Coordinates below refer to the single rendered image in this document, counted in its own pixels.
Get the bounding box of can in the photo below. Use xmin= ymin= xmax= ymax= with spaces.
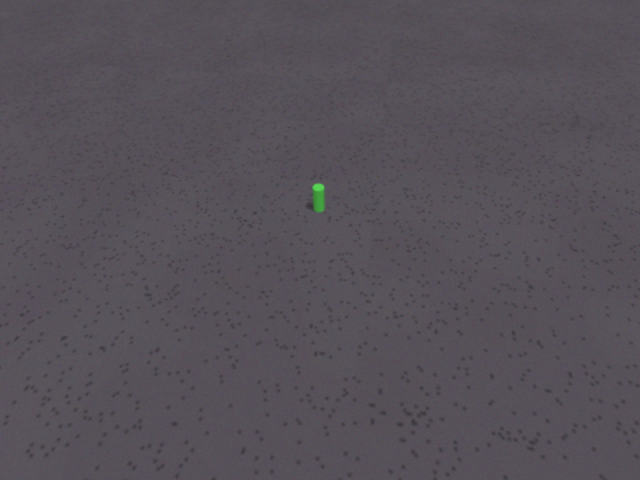
xmin=313 ymin=184 xmax=325 ymax=212

